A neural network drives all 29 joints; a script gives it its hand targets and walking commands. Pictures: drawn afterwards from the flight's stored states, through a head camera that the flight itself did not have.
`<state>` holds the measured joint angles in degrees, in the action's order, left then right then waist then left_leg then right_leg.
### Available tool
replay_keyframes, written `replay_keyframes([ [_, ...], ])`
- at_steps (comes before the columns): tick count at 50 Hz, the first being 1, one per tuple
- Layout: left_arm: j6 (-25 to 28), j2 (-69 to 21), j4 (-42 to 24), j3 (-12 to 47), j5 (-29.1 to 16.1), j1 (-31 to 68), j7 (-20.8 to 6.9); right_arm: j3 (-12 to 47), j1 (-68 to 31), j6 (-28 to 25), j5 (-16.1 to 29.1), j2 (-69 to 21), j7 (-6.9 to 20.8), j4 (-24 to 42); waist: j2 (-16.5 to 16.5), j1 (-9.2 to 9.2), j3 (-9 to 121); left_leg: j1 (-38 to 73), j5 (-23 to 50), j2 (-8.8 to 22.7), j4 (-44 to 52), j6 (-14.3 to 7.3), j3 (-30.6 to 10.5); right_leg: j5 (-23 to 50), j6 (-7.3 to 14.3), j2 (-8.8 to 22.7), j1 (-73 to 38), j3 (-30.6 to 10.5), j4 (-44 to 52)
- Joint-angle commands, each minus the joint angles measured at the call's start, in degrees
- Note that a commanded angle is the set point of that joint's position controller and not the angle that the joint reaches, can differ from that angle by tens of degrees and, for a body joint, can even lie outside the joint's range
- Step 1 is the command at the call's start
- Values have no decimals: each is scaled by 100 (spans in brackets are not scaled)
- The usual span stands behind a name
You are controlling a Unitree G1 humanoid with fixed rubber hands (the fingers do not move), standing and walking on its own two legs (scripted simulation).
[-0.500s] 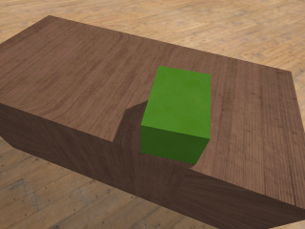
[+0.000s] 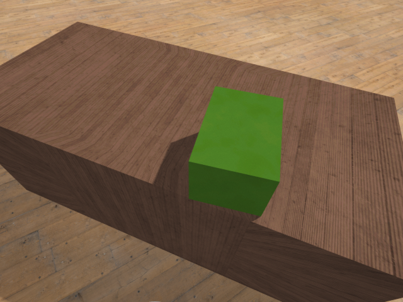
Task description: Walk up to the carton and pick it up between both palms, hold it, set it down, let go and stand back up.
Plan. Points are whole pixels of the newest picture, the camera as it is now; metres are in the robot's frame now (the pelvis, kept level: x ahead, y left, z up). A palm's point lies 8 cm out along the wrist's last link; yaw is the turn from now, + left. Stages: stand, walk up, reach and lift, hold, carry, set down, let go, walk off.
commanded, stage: reach and lift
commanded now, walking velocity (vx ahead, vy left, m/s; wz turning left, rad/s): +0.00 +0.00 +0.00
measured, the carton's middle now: (236, 147) +0.50 -0.09 -0.04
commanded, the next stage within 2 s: none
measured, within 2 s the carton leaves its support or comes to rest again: neither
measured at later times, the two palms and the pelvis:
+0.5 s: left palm out of the picture +0.11 +0.22 -0.11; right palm out of the picture +0.09 -0.26 -0.09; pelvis -0.05 -0.02 +0.00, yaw -7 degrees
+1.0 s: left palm (94, 291) +0.15 +0.21 -0.08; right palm out of the picture +0.11 -0.24 -0.06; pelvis -0.02 +0.01 +0.02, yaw -7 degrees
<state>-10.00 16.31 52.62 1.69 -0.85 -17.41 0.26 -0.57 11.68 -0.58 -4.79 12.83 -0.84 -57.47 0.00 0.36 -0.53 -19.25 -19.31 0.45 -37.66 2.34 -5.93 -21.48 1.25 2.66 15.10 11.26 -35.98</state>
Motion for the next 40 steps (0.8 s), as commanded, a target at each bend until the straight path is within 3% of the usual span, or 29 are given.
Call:
replay_keyframes([
  [1,-1735,1090,-2611,-436,-113,2533,139,-646,-2180,201,-314,658,498,1065,-421,-223,613,-1636,-105,195,-224,-107,892,-55,27,183,254,-789,-690],
  [2,-1979,988,-2891,-541,3,2445,154,-576,-1998,221,-181,794,545,1023,-39,-89,1070,-1368,152,202,-237,-62,940,380,87,196,185,-803,-680],
  [4,-2352,756,-3261,-617,224,1786,120,-319,-1426,215,313,1162,588,756,617,-93,1844,-199,2359,171,-513,204,850,2169,131,-37,61,-522,-835],
  [5,-2449,564,-3514,-695,274,1250,66,-231,-1161,142,612,1309,602,493,773,-125,2045,516,2948,97,-500,252,758,2356,167,-217,-31,-450,-639],
  [7,-2552,258,-3389,-852,338,501,-81,30,-909,-3,960,1391,468,419,639,-289,1811,1498,3936,143,-466,281,630,3236,66,-346,104,-306,-301],
  [8,-2543,168,-3367,-966,400,109,-143,166,-843,-101,1076,1463,409,507,428,-287,1574,1781,4002,99,-186,223,631,3614,21,-393,-152,-331,59],
  [9,-2569,204,-3474,-1150,564,-18,-172,209,-973,-92,1189,1506,395,699,277,-131,1316,1470,3144,-2,349,174,820,2789,134,-470,-750,-456,512],
  [10,-2569,256,-3091,-1113,619,-4,-185,232,-1098,-98,1072,1355,348,816,137,-64,855,1130,2656,-6,446,104,828,2481,195,-460,-856,-460,573],
  [11,-2566,312,-2896,-1170,685,214,-198,210,-1349,-72,944,1240,271,858,-141,171,241,650,1897,-122,627,96,869,2044,6,-399,-638,-565,715],
  [13,-2345,431,-2817,-1246,665,780,-179,168,-1689,-112,695,869,200,1489,-511,270,-341,32,823,-210,756,-102,1069,1073,-106,-229,-475,-809,944],
  [14,-2217,482,-2679,-1248,661,1070,-150,126,-1867,-124,505,681,185,1764,-669,316,-561,-149,501,-211,759,-212,1119,532,-155,-145,-300,-972,1077],
  [18,-1805,542,-2974,-1290,592,2232,-32,8,-2051,-57,303,58,285,2598,-599,515,-75,-462,-128,-55,527,-330,1257,-1140,-179,206,7,-1580,1260],
  [19,-1719,509,-3138,-1252,520,2432,22,-79,-2040,-35,227,112,307,2648,-457,510,3,-414,-239,-19,612,-331,1257,-1139,-101,171,123,-1466,1183],
  [24,-1313,495,-3997,-942,150,2377,185,-417,-1353,-139,282,134,282,2757,288,152,1162,-325,-89,170,641,-266,1149,34,-28,90,-373,-1384,695],
  [26,-1207,519,-4017,-885,57,2073,133,-383,-1138,-269,321,31,162,2661,124,63,1233,-135,354,98,495,-247,1179,474,-112,171,-405,-1508,813],
  [28,-1153,482,-3792,-785,-31,1646,76,-375,-988,-394,308,77,42,2543,-21,3,1032,116,574,26,641,-238,1177,828,-155,73,-461,-1337,898],
  [33,-922,355,-3466,-762,-101,893,-33,-354,-765,-751,295,176,-74,2289,-205,72,589,456,1292,-123,952,-174,1127,1503,-160,-209,-680,-982,1065],
  [36,-701,188,-3156,-683,-114,805,-78,-374,-935,-978,304,210,5,2198,-302,157,271,646,1343,-130,1187,-145,1102,1216,-121,-341,-614,-841,1303],
  [40,-291,11,-3356,-488,-144,998,31,-473,-920,-1206,304,230,175,2283,-84,162,261,1014,1278,-69,1450,-103,1033,869,-22,-407,-455,-747,1491],
])
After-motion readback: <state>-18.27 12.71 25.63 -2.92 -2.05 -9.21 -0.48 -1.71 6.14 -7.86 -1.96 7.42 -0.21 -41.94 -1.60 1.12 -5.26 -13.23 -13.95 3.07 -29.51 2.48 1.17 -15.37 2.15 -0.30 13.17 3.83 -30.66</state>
